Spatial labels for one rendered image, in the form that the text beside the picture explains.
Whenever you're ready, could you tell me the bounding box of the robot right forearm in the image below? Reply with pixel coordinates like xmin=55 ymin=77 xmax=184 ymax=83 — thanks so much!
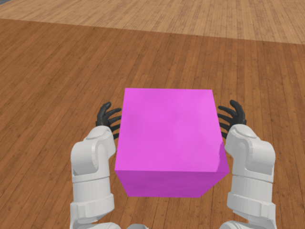
xmin=224 ymin=124 xmax=277 ymax=229

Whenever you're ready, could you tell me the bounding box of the carton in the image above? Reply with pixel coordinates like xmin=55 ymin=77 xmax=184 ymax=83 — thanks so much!
xmin=115 ymin=88 xmax=229 ymax=198

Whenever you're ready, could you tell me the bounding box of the robot left hand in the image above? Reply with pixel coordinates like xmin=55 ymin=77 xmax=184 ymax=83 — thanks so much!
xmin=95 ymin=102 xmax=122 ymax=140

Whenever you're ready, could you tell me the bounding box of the robot left forearm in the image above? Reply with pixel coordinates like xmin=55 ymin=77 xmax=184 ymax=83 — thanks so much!
xmin=70 ymin=125 xmax=116 ymax=229

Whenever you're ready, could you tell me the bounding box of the robot right hand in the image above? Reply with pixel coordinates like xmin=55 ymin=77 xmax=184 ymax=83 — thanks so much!
xmin=217 ymin=100 xmax=247 ymax=139

